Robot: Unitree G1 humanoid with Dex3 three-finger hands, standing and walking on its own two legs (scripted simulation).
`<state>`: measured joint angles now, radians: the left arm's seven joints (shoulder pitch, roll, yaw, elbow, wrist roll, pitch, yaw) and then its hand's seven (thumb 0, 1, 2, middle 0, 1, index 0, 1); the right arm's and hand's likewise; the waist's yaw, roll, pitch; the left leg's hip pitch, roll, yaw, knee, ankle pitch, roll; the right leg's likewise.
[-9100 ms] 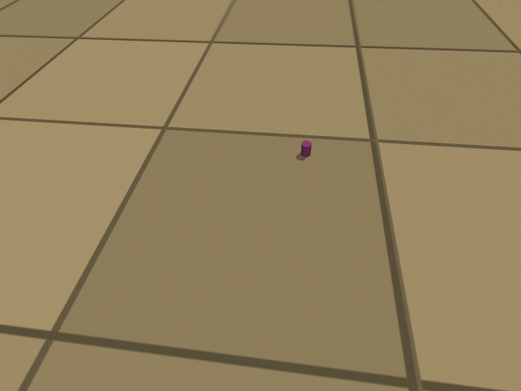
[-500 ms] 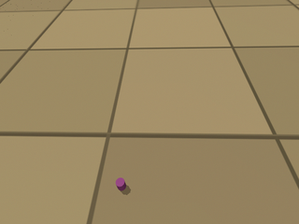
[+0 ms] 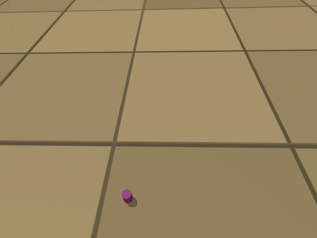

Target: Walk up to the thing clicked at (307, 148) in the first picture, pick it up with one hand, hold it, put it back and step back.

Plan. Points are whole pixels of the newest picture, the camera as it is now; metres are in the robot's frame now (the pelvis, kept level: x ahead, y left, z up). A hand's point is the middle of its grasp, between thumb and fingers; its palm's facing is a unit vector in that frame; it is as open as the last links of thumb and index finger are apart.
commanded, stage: stand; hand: left
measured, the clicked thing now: (127, 196) +0.50 +0.24 -0.74
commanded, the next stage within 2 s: walk up in 0.48 s
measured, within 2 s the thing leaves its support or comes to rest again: neither
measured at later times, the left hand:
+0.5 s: hand out of the picture +0.08 +0.26 -0.16, palm faces -0.03 -0.94 -0.35, open 7.4 cm
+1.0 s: hand out of the picture +0.16 +0.24 -0.15, palm faces +0.01 -0.92 -0.38, open 7.4 cm
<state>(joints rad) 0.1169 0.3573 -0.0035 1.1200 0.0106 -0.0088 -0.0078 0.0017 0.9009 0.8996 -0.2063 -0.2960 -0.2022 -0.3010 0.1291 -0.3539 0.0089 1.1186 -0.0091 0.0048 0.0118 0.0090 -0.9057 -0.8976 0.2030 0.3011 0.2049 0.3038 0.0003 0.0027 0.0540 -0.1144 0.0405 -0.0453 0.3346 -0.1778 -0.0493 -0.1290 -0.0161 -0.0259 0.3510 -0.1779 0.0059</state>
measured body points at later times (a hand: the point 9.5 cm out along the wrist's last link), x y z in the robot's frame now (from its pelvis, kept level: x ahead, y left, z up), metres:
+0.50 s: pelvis +0.00 +0.00 +0.00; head +0.01 +0.00 +0.45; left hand +0.08 +0.31 -0.13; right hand +0.07 -0.30 -0.13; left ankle +0.01 +0.15 -0.75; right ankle +0.01 -0.12 -0.75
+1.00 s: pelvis +0.11 -0.03 -0.01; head +0.14 -0.04 +0.44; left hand +0.16 +0.28 -0.12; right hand +0.15 -0.35 -0.14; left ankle +0.04 +0.11 -0.68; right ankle +0.06 -0.11 -0.75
